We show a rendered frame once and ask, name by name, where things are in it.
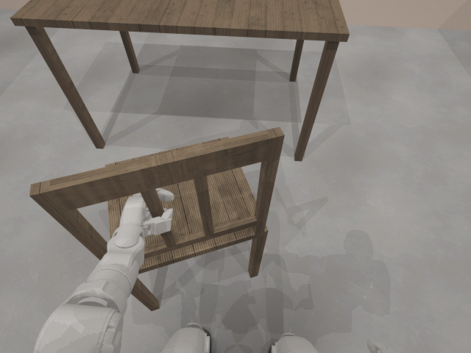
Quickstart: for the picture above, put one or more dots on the robot right thigh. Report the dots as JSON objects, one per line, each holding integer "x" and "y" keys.
{"x": 293, "y": 344}

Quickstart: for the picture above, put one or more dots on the robot left upper arm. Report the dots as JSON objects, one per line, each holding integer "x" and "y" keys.
{"x": 76, "y": 328}

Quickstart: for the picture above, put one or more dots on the table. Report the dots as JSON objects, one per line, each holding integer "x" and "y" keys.
{"x": 282, "y": 19}

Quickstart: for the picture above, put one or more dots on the chair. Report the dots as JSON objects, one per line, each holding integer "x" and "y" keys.
{"x": 213, "y": 204}

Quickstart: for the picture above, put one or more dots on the left robot forearm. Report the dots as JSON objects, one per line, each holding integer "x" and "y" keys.
{"x": 111, "y": 282}

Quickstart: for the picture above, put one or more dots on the robot left hand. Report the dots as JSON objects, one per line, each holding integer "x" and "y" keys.
{"x": 135, "y": 212}

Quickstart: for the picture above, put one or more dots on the left robot shin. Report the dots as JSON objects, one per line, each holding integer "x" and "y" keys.
{"x": 195, "y": 326}

